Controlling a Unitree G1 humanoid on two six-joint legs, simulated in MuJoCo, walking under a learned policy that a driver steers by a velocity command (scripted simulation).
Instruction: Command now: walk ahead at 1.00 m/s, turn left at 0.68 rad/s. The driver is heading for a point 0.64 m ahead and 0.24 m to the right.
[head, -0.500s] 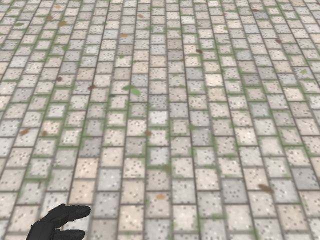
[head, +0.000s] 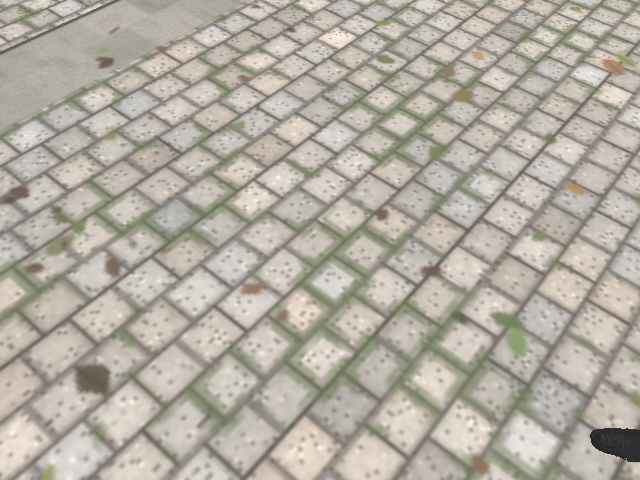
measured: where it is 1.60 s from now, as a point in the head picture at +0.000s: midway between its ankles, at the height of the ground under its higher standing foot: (424, 300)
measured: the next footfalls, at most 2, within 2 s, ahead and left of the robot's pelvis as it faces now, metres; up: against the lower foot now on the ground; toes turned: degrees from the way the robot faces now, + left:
left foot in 0.14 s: +0.35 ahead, +0.11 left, +0.00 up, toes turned +5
right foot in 0.60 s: +0.77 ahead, -0.13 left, +0.00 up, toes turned -20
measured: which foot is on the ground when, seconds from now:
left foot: up 0.00-0.12, down 0.14-0.62, up 0.64-1.00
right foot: down 0.00-0.14, up 0.16-0.58, down 0.60-1.00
